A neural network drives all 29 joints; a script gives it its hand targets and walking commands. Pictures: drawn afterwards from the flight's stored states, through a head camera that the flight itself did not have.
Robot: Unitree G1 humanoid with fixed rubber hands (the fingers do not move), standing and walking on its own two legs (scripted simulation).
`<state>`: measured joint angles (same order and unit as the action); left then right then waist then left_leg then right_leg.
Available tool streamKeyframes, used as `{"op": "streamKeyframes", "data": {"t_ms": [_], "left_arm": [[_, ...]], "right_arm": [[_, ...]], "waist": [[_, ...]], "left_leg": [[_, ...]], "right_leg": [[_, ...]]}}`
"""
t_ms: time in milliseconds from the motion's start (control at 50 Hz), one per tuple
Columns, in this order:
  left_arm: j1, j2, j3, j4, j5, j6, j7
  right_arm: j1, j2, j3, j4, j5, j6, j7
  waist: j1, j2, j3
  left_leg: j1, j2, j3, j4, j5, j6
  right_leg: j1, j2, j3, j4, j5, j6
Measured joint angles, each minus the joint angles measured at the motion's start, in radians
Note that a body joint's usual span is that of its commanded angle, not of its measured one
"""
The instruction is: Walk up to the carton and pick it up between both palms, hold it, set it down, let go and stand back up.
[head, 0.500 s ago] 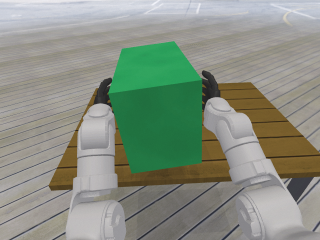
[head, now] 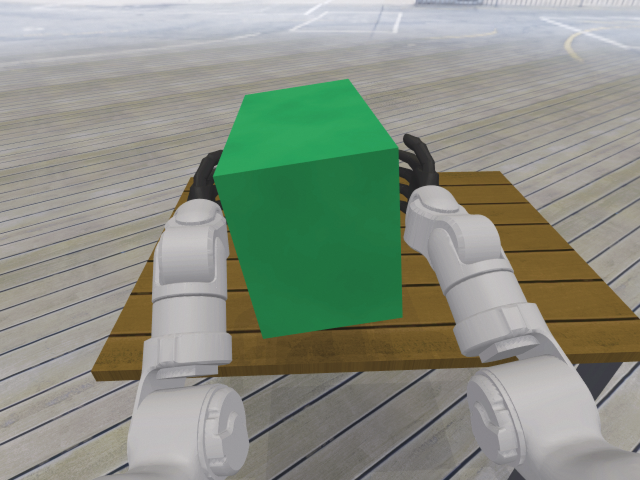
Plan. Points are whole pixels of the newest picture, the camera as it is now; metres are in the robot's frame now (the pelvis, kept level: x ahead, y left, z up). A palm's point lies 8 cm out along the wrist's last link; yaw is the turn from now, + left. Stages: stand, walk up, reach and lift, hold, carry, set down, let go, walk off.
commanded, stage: hold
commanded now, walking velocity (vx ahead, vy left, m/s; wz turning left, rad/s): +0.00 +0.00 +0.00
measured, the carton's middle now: (312, 189) +0.44 -0.01 +0.23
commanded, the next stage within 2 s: none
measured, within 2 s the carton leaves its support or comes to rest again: neither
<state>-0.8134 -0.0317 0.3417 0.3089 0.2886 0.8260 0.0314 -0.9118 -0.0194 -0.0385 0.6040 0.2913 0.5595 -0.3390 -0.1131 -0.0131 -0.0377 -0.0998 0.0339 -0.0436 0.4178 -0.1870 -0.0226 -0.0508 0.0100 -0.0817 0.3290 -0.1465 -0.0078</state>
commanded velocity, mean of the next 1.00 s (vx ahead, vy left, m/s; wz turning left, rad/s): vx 0.00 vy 0.00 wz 0.00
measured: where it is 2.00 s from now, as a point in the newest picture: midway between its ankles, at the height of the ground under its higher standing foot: outside the picture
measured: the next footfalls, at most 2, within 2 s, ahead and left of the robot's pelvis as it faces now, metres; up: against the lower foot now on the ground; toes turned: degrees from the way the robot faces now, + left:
none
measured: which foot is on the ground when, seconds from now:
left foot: down 0.00-1.00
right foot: down 0.00-1.00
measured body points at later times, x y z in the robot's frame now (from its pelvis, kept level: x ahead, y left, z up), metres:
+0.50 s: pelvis +0.01 +0.01 +0.00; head -0.04 +0.02 +0.45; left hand +0.40 +0.13 +0.22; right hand +0.39 -0.13 +0.23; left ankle +0.04 +0.13 -0.74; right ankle +0.03 -0.11 -0.74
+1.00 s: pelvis +0.00 +0.01 +0.00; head -0.06 +0.02 +0.44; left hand +0.38 +0.14 +0.23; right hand +0.37 -0.12 +0.24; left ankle +0.04 +0.13 -0.74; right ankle +0.03 -0.11 -0.74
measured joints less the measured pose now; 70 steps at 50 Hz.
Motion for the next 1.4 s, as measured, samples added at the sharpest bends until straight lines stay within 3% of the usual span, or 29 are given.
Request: {"op": "streamKeyframes", "data": {"t_ms": [120,420,680,1020,1180,1400], "left_arm": [[0.040,-0.004,-0.032,-0.064,0.004,0.011,0.005],[0.055,-0.013,-0.042,-0.115,-0.004,0.023,0.016],[0.145,-0.028,-0.076,-0.242,-0.001,0.043,0.021],[0.105,-0.025,-0.059,-0.187,0.006,0.044,0.013],[0.027,-0.013,-0.018,-0.058,0.010,0.017,0.010],[0.007,-0.004,-0.006,-0.024,0.000,-0.005,0.017]], "right_arm": [[0.035,-0.013,0.035,-0.045,0.030,-0.009,-0.004],[0.067,-0.022,0.058,-0.103,0.031,-0.007,-0.006],[0.122,-0.023,0.089,-0.195,0.042,0.007,-0.009],[0.114,-0.002,0.049,-0.162,0.017,0.002,0.000],[0.036,0.014,-0.010,-0.049,-0.034,-0.005,0.025],[0.007,0.008,-0.007,0.002,-0.021,-0.040,0.026]], "waist": [[-0.013,0.005,0.008],[0.007,0.015,0.021],[-0.001,0.006,0.029],[0.011,0.009,0.022],[0.030,0.006,0.017],[0.017,0.001,0.001]], "left_leg": [[0.004,0.000,0.001,0.006,-0.008,-0.001],[-0.015,-0.003,0.006,0.006,-0.014,0.005],[0.004,-0.001,-0.002,0.024,-0.033,0.003],[0.011,-0.005,0.004,0.012,-0.009,0.006],[0.009,-0.009,0.020,-0.014,0.015,0.011],[-0.013,-0.004,0.008,-0.013,0.021,0.002]], "right_leg": [[0.010,0.001,0.001,-0.007,-0.001,0.003],[-0.011,-0.003,0.007,-0.006,-0.006,0.008],[0.017,0.000,0.000,-0.003,-0.019,0.008],[0.017,-0.004,0.006,-0.004,0.000,0.009],[-0.008,-0.009,0.022,0.008,0.010,0.008],[-0.021,-0.003,0.010,0.000,0.016,0.002]]}}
